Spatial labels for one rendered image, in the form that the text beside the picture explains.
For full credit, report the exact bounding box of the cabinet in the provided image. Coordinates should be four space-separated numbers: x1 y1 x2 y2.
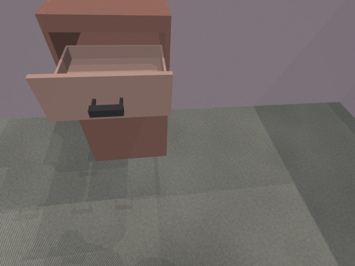
35 0 171 161

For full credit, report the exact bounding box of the handle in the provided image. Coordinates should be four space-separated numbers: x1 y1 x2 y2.
88 98 124 117

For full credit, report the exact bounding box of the drawer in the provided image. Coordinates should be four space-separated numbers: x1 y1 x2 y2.
25 45 173 121

